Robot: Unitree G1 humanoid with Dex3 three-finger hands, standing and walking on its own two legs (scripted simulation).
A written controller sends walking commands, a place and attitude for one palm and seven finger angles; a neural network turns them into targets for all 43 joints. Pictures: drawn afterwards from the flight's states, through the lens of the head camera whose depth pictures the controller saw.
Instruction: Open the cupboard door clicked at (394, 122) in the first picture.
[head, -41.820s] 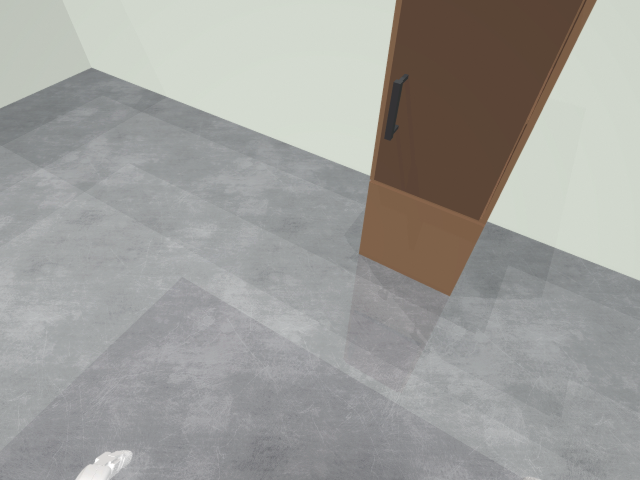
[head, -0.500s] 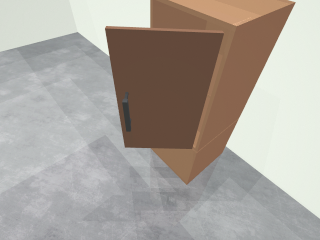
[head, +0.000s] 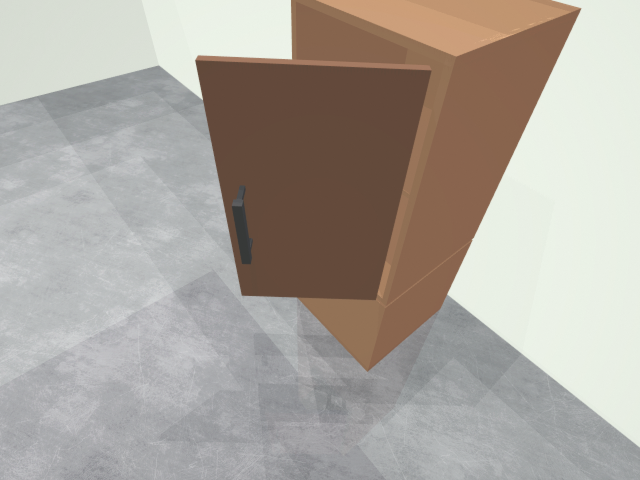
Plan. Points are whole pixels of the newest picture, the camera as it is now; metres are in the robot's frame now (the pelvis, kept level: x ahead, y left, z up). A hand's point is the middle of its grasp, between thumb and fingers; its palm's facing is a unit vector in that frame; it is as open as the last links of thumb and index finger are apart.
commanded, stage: shuffle to correct the standing spot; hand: left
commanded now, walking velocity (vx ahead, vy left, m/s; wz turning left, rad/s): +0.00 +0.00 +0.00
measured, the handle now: (244, 226) +0.58 +0.18 -0.07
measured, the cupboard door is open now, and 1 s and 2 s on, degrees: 49 49 49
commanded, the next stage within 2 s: come to a stop and stand still in 0.26 s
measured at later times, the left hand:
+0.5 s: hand out of the picture -0.01 +0.13 -0.18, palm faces +0.07 -0.99 -0.13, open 7.3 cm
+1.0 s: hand out of the picture +0.09 +0.19 -0.19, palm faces +0.00 -0.97 -0.24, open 7.3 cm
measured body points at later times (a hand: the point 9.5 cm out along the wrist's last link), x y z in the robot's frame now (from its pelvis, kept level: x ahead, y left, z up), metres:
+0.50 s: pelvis +0.06 -0.02 -0.01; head +0.07 -0.01 +0.44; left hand -0.01 +0.18 -0.17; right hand +0.01 -0.23 -0.16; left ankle +0.03 +0.07 -0.74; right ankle +0.03 -0.13 -0.74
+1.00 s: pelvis +0.02 +0.00 -0.02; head +0.04 +0.01 +0.43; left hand +0.09 +0.24 -0.17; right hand +0.09 -0.24 -0.16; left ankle +0.04 +0.08 -0.74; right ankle +0.03 -0.13 -0.74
